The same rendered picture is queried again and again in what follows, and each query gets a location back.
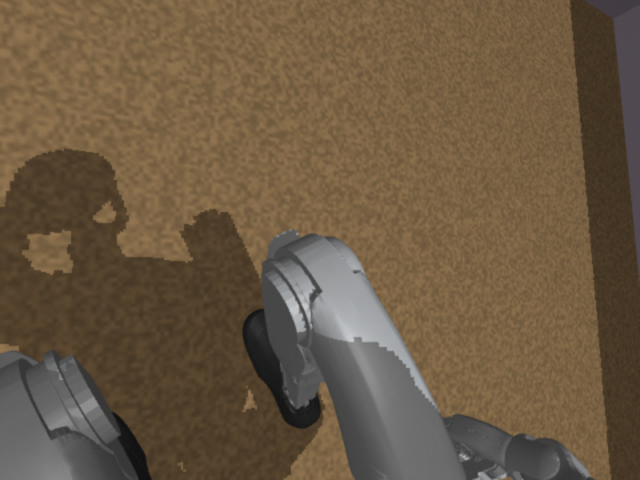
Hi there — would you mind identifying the right robot foot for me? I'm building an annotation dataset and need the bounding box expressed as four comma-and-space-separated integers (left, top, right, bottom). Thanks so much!
243, 309, 321, 429

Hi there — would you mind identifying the right robot arm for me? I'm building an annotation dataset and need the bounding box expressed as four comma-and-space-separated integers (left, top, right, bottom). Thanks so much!
505, 433, 595, 480

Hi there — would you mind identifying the left robot foot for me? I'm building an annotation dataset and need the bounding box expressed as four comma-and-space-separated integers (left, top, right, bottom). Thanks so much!
111, 411, 152, 480

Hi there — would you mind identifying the right robot hand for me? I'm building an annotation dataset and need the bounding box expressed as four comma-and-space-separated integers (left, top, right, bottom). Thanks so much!
442, 414, 514, 480

